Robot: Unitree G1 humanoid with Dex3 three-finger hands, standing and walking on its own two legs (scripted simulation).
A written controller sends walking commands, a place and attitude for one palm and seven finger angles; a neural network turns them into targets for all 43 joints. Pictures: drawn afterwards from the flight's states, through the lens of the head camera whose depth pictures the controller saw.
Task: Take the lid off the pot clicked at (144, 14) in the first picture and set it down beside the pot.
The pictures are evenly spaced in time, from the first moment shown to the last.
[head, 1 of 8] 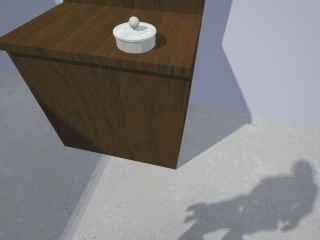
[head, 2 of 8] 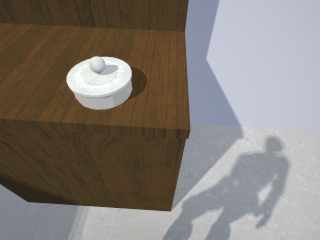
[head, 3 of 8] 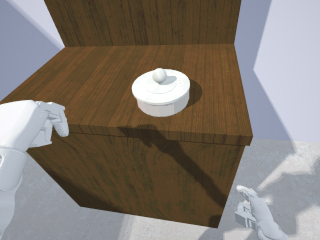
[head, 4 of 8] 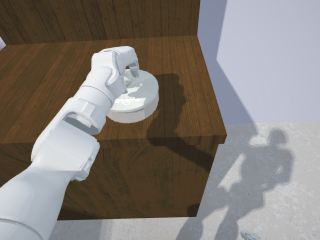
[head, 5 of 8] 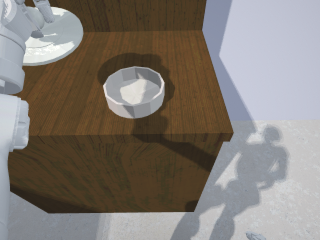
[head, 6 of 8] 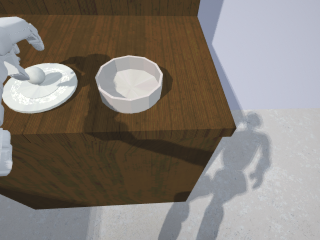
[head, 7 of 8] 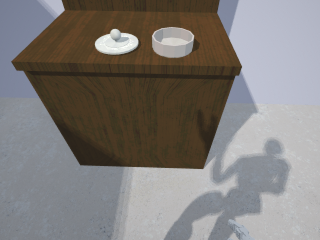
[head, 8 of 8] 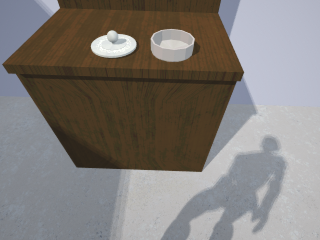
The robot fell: no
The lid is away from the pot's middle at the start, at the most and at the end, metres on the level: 0.00 0.26 0.24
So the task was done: yes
